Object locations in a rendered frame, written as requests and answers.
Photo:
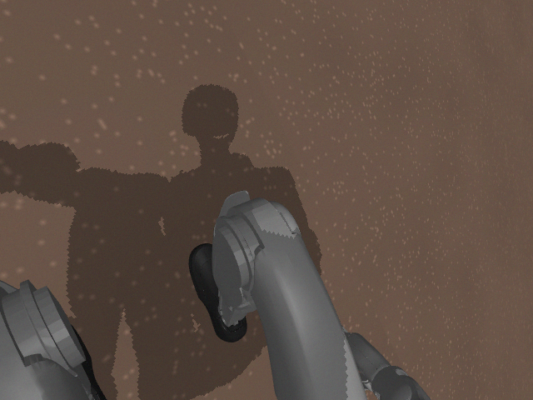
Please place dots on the right robot arm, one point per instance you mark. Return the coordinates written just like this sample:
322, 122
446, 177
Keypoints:
393, 383

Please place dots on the right robot foot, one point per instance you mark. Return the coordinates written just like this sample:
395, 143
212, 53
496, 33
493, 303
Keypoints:
200, 266

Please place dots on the right robot hand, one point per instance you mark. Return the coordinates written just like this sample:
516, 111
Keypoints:
368, 360

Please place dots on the left robot foot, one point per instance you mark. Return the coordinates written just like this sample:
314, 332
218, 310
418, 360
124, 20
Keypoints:
87, 366

